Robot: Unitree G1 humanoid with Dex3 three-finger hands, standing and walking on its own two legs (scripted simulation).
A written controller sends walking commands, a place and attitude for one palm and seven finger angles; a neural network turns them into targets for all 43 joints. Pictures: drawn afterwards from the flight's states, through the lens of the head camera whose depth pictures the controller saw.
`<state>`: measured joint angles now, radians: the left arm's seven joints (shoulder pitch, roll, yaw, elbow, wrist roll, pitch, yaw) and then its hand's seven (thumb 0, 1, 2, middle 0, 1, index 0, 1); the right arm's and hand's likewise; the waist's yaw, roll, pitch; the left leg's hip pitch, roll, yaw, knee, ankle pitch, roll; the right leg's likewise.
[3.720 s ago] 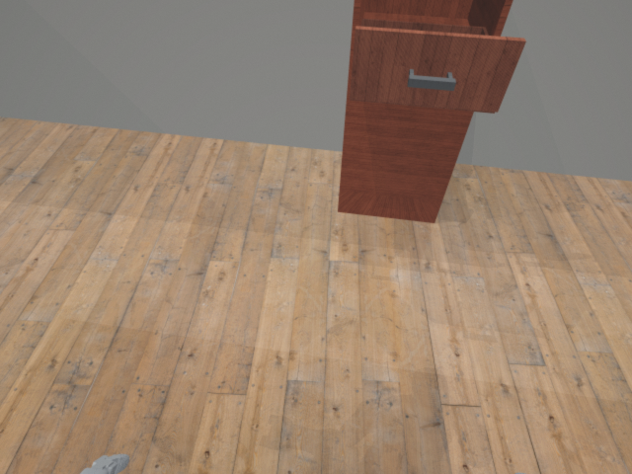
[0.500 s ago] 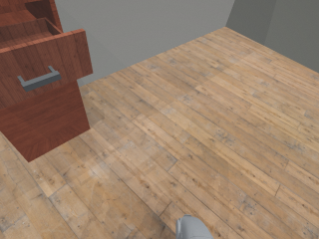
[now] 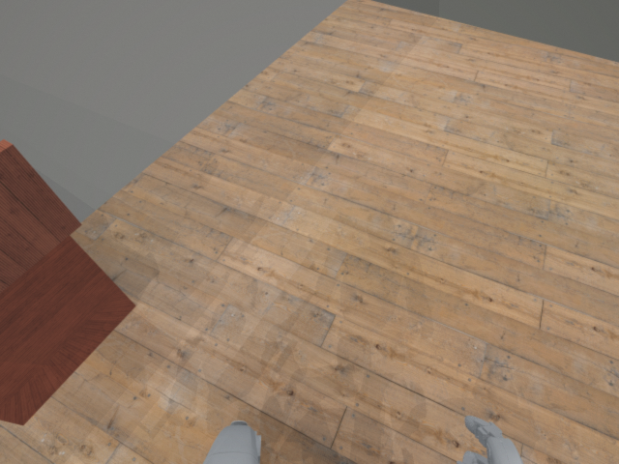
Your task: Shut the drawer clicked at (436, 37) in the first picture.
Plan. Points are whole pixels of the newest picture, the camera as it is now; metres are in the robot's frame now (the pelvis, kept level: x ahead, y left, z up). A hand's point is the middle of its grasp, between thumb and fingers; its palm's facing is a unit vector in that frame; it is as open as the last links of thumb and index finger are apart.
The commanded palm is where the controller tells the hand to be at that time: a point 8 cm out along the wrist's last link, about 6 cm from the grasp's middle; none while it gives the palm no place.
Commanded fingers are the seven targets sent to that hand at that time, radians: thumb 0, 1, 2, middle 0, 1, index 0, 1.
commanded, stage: walk to a spot facing it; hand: left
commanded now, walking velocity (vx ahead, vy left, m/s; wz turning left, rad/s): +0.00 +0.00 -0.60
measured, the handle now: out of the picture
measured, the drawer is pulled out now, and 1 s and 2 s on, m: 0.29 0.29 0.29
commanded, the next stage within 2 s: turn to face it in 1.56 s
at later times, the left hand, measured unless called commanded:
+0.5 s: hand (179, 405) +0.20 +0.22 -0.16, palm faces -0.29 -0.93 -0.22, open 7.4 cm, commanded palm none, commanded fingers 0.00 0.90 0.90 -0.20 -0.30 -0.20 -0.30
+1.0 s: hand (224, 389) +0.23 +0.16 -0.15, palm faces -0.50 -0.84 -0.21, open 7.4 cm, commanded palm none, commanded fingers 0.00 0.90 0.90 -0.20 -0.30 -0.20 -0.30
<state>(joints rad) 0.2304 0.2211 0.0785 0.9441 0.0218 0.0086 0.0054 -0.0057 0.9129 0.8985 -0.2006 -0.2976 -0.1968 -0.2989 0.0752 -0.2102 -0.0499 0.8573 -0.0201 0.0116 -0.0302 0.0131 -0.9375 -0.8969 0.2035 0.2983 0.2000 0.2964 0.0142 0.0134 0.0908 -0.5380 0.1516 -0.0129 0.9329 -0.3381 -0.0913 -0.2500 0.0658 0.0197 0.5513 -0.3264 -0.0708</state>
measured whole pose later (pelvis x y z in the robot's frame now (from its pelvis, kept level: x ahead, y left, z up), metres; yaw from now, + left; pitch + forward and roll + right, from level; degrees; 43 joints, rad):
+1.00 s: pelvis +0.07 +0.03 +0.01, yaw -35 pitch +0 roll +1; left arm 0.25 0.20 0.06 0.92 0.02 0.01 -0.02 0.00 0.90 0.90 -0.20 -0.30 -0.20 -0.30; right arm 0.18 -0.22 -0.05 0.89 -0.02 0.03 0.00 0.01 -0.91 -0.90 0.20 0.30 0.20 0.30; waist 0.03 -0.01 0.02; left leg -0.36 0.06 0.05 0.75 -0.42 -0.08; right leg -0.27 0.05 0.08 0.49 -0.22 -0.04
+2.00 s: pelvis +0.21 -0.11 +0.00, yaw -58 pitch -1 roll -1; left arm 0.20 0.18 0.05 1.00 0.01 0.02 0.02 0.00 0.91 0.90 -0.20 -0.30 -0.20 -0.30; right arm 0.24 -0.15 -0.02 1.00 -0.03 0.01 -0.01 0.00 -0.93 -0.90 0.21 0.30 0.20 0.30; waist 0.00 -0.04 0.01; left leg -0.31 0.04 0.06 0.58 -0.26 0.02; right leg -0.27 -0.02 -0.07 0.74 -0.47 0.02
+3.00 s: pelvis +0.18 -0.13 +0.00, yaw -22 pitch +1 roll +0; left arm 0.18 0.27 0.08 0.90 0.01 0.06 0.01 0.00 0.91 0.90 -0.20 -0.30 -0.19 -0.30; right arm 0.13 -0.22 -0.04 0.88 -0.02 0.03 0.01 0.01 -0.90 -0.90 0.21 0.30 0.20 0.30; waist 0.01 -0.02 0.10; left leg -0.26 0.00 0.01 0.52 -0.27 0.02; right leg -0.48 -0.11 -0.04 1.08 -0.45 0.10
